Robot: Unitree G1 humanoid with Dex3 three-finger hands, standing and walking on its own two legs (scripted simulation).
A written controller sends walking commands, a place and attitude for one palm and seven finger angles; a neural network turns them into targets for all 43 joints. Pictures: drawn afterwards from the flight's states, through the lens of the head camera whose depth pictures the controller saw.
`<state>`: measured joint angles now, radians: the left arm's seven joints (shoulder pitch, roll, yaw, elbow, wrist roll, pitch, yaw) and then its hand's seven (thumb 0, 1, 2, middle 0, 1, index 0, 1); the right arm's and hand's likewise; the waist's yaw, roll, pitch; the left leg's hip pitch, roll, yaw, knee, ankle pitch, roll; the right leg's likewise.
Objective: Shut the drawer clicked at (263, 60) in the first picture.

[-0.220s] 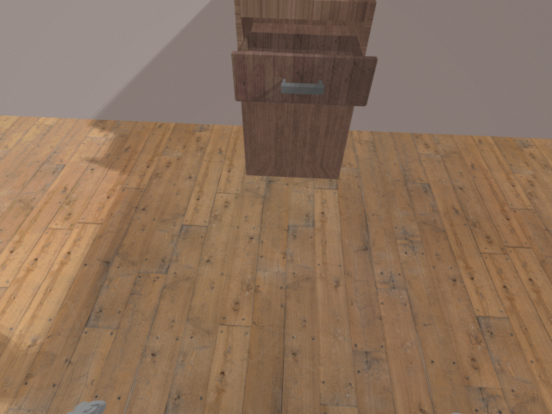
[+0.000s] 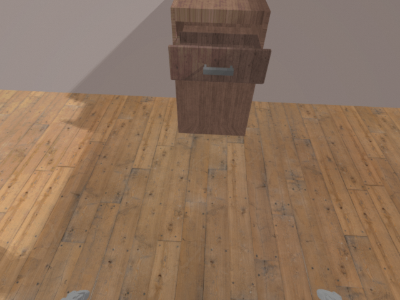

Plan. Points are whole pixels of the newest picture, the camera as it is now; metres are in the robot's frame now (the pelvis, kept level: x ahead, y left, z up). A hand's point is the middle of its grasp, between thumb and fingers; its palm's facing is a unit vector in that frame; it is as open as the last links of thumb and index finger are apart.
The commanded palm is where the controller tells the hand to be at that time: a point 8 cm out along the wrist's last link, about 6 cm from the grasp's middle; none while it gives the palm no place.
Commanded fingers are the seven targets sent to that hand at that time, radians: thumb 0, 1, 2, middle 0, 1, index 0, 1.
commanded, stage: stand and wait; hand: left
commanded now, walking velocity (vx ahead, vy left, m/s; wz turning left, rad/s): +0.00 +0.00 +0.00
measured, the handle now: (218, 69) +1.06 -0.01 -0.07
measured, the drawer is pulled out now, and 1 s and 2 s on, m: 0.29 0.29 0.29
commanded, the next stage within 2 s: look at it before walking up in 0.70 s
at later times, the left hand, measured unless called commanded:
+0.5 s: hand out of the picture +0.06 +0.24 -0.15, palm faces -0.03 -0.94 -0.35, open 7.4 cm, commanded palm none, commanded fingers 0.00 0.90 0.90 -0.20 -0.30 -0.20 -0.30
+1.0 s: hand out of the picture +0.07 +0.23 -0.15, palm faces -0.04 -0.94 -0.33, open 7.4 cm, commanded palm none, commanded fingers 0.00 0.90 0.90 -0.20 -0.30 -0.20 -0.30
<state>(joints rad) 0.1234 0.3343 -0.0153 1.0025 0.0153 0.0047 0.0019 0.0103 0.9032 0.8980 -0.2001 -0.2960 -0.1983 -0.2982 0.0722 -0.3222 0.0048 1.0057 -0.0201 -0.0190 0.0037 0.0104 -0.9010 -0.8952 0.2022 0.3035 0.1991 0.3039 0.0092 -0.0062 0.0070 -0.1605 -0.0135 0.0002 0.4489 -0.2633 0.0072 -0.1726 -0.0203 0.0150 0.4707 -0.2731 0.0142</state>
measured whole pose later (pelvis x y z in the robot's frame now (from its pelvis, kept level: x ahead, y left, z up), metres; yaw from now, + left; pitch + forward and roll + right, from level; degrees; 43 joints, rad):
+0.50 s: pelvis -0.01 -0.01 +0.00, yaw -1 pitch -2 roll +0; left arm 0.15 0.35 0.00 1.08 0.01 0.00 0.00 0.01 0.90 0.90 -0.20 -0.30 -0.20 -0.30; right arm 0.14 -0.34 0.00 1.11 -0.02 -0.01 0.00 0.01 -0.90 -0.90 0.20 0.30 0.20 0.30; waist 0.00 0.00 0.03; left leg -0.15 0.01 0.00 0.39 -0.22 -0.01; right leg -0.16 0.00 0.02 0.42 -0.22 0.00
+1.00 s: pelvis -0.01 -0.01 +0.01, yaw -1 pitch -1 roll +0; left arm 0.14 0.34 -0.01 1.08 0.01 0.00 0.00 0.01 0.90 0.90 -0.20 -0.30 -0.20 -0.30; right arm 0.13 -0.33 0.00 1.11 -0.01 -0.02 0.00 0.01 -0.90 -0.90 0.20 0.30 0.20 0.30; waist 0.00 -0.01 0.02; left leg -0.14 0.02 0.01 0.38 -0.21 -0.01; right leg -0.16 0.01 0.02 0.39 -0.21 0.00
